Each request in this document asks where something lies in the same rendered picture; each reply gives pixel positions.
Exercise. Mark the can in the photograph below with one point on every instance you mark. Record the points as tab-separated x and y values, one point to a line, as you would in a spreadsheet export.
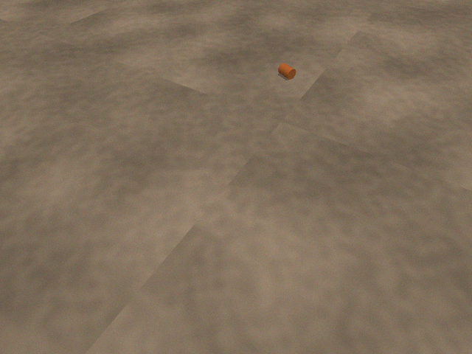
287	71

